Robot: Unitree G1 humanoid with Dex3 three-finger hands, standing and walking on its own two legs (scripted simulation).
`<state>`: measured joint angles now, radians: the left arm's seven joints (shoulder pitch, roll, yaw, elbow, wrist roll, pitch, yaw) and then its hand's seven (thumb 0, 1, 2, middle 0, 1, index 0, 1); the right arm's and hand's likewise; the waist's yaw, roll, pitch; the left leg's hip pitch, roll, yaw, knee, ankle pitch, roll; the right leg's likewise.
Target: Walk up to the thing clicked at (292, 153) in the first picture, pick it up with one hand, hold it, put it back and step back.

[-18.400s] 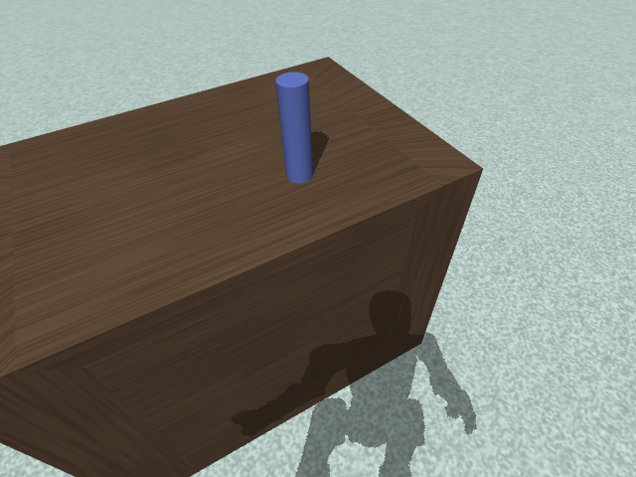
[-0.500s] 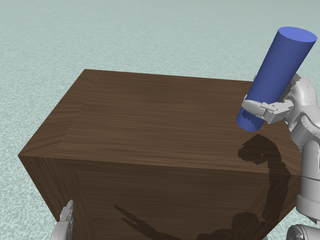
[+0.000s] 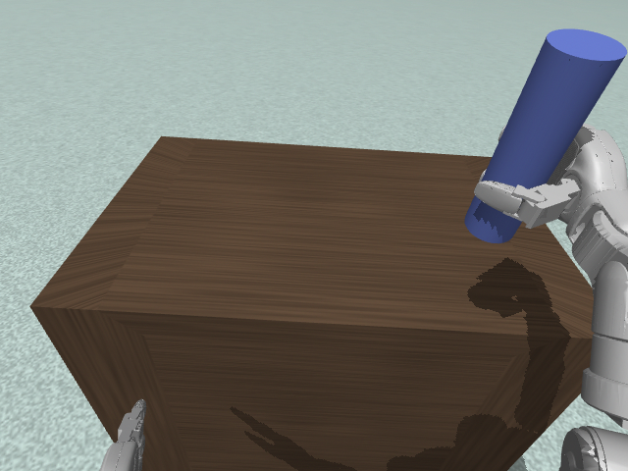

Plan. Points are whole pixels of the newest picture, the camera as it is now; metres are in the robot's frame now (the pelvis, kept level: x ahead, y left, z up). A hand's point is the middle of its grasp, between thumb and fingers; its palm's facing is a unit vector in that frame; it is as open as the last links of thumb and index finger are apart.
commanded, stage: crouch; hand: right
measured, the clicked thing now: (527, 153) +0.32 -0.16 +0.32
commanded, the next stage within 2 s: lower in 1.40 s
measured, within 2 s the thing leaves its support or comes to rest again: neither
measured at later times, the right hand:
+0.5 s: hand (462, 200) +0.42 -0.17 +0.20, palm faces +0.09 +1.00 -0.01, open 9.0 cm
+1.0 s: hand (450, 197) +0.47 -0.17 +0.17, palm faces +0.04 +1.00 +0.00, open 9.0 cm
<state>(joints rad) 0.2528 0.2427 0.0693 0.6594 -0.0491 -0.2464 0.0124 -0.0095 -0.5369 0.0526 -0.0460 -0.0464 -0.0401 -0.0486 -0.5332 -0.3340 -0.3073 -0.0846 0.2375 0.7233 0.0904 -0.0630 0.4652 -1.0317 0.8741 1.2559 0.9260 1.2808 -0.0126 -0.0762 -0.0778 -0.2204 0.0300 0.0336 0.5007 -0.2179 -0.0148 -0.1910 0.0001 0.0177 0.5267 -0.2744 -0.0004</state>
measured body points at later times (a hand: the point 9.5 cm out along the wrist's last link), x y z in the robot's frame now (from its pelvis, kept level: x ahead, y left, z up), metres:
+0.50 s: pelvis -0.01 +0.01 +0.00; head -0.02 +0.02 +0.45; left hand +0.13 +0.27 -0.08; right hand +0.40 -0.22 +0.21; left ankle +0.04 +0.13 -0.74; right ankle +0.01 -0.12 -0.74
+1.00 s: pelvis +0.01 +0.00 +0.00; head +0.03 +0.01 +0.45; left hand +0.14 +0.26 -0.08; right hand +0.46 -0.23 +0.17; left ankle +0.04 +0.13 -0.74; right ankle +0.01 -0.12 -0.74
